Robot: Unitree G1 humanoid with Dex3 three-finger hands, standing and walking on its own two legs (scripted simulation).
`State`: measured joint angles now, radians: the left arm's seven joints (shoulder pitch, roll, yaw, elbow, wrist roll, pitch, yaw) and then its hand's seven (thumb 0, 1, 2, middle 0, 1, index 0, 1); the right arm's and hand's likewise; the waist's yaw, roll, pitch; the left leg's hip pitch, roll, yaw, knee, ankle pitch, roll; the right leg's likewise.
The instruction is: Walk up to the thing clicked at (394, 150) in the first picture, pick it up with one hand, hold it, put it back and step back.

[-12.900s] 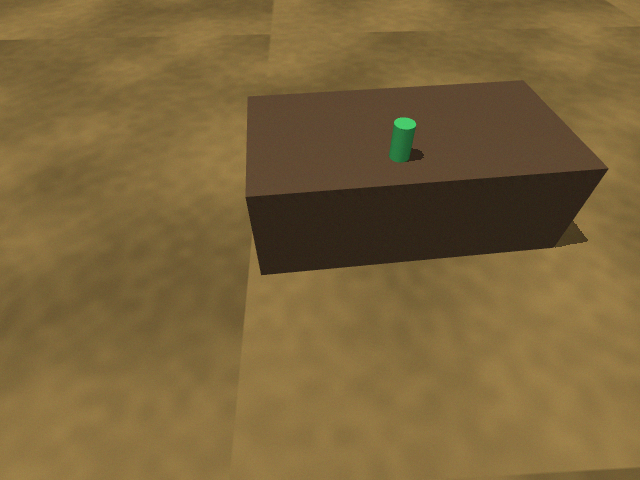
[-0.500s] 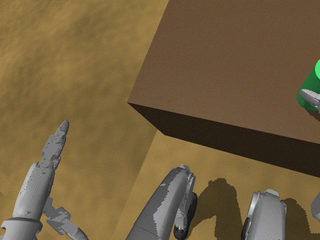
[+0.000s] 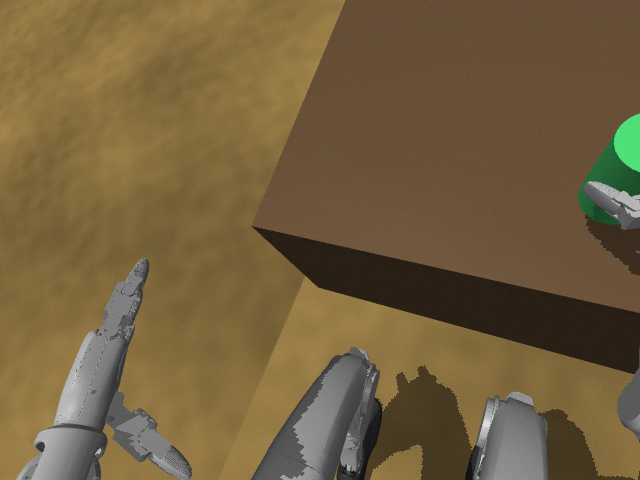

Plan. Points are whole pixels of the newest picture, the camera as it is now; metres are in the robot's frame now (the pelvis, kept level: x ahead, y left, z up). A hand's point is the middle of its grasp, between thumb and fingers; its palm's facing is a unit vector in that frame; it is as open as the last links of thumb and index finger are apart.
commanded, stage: settle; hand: right
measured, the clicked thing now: (631, 174) +0.52 -0.19 -0.04
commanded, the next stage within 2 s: lift in 0.12 s
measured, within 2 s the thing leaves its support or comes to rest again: neither
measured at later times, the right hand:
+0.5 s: hand out of the picture +0.51 -0.20 +0.00, palm faces +0.16 +0.99 +0.00, open 10.3 cm
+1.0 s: hand out of the picture +0.43 -0.20 +0.08, palm faces +0.17 +0.98 -0.01, open 10.3 cm
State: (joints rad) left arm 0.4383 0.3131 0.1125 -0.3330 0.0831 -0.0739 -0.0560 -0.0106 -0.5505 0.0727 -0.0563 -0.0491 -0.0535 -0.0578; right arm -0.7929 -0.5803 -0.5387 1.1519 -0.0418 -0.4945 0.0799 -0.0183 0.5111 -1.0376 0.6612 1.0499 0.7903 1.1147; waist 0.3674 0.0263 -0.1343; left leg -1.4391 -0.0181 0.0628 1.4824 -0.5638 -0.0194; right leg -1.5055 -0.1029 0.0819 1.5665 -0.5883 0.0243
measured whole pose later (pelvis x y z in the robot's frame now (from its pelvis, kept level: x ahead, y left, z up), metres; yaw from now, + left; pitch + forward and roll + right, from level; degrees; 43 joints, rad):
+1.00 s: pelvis +0.03 +0.00 +0.08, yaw -3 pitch +19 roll +3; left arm 0.45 0.25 0.09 -0.06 0.05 -0.04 -0.03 -0.01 -0.55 0.06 -0.04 -0.04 -0.05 -0.05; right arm -0.43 -0.29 -0.36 0.82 0.06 -0.44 0.06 -0.02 0.52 -1.06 0.65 1.07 0.78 1.13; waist 0.17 0.01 -0.14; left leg -1.00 0.01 0.03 1.16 -0.50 -0.02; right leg -1.05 -0.08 0.03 1.22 -0.51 0.02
